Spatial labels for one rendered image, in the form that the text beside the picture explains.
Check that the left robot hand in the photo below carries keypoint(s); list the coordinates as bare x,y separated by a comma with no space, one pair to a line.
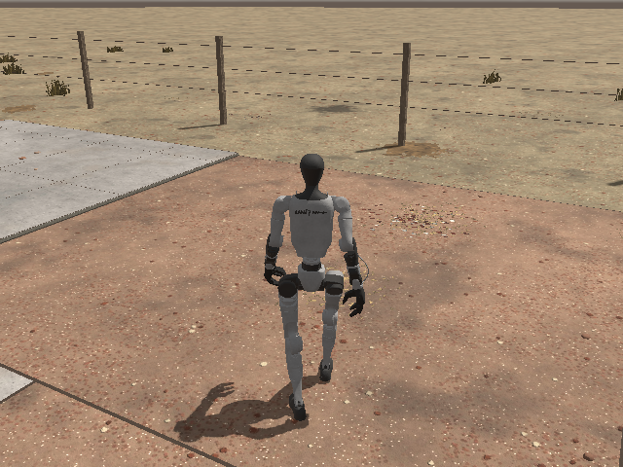
278,271

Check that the left robot upper arm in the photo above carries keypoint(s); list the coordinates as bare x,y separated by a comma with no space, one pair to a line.
281,205

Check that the right robot hand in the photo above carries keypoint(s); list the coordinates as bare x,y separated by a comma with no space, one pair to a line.
360,300

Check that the humanoid robot torso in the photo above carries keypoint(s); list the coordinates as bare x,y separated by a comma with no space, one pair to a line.
311,226

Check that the right robot upper arm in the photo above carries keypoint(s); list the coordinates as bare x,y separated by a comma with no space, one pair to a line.
342,206

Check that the robot left forearm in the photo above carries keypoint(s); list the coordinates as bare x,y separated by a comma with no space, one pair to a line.
271,255

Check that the robot right forearm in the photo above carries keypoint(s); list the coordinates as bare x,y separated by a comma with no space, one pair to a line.
353,267

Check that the robot right shin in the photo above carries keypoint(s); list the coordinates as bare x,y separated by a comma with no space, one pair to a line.
328,340

